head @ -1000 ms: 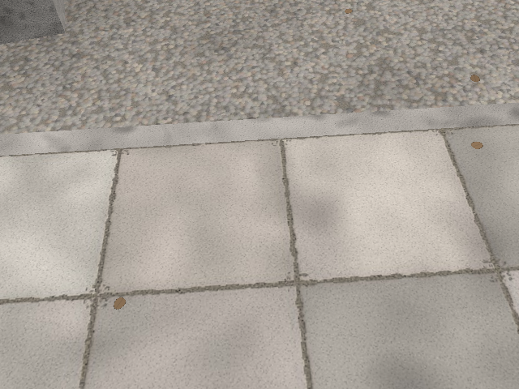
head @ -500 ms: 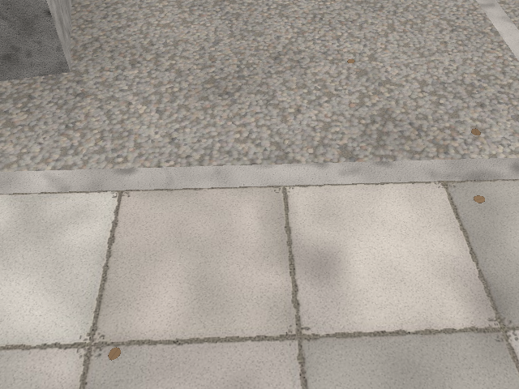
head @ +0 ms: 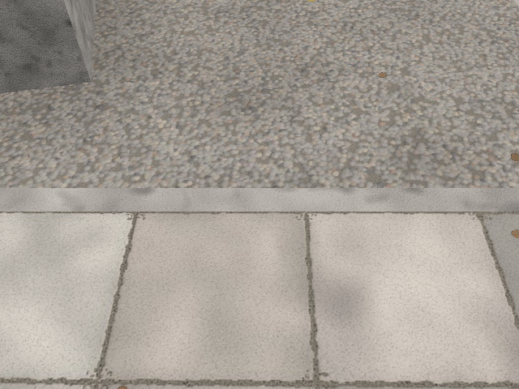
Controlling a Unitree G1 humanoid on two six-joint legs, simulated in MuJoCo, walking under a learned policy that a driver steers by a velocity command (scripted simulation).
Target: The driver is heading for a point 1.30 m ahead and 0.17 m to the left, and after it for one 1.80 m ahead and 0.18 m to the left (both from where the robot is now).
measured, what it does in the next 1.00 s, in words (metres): walks ahead: left foot, then right foot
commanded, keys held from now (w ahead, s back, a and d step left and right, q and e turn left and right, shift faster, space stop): w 1.00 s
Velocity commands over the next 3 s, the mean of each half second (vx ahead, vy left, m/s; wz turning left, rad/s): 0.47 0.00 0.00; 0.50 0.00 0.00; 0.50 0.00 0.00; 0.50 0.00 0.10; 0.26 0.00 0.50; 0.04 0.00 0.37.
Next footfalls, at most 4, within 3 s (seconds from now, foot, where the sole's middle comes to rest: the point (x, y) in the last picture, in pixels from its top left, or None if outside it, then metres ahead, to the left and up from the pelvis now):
0.20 left None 0.28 0.15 -0.78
0.76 right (327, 363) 0.57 -0.10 -0.78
1.28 left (246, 258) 0.89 0.13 -0.78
1.84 right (322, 185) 1.20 -0.11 -0.78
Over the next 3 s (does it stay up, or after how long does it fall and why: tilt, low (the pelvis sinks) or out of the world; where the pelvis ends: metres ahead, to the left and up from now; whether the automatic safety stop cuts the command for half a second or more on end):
stays up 1.38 0.01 0.00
